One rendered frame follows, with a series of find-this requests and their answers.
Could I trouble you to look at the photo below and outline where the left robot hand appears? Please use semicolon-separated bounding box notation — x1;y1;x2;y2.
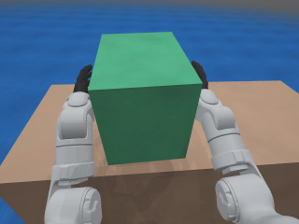
73;64;93;94

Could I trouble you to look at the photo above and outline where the robot right forearm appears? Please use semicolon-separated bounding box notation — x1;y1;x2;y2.
195;89;275;209

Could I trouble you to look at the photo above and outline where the robot left forearm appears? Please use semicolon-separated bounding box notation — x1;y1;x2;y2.
44;91;95;224

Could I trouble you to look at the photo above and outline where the right robot upper arm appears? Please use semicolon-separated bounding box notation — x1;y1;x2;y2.
215;173;299;224

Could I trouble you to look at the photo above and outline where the pedestal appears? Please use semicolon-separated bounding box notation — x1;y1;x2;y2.
0;80;299;224

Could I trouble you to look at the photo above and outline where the left robot upper arm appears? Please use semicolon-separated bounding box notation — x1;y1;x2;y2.
45;187;103;224

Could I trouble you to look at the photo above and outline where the right robot hand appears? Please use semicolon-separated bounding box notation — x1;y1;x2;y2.
191;61;208;90

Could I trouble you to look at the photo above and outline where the carton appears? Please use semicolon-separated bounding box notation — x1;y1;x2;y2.
88;32;203;165

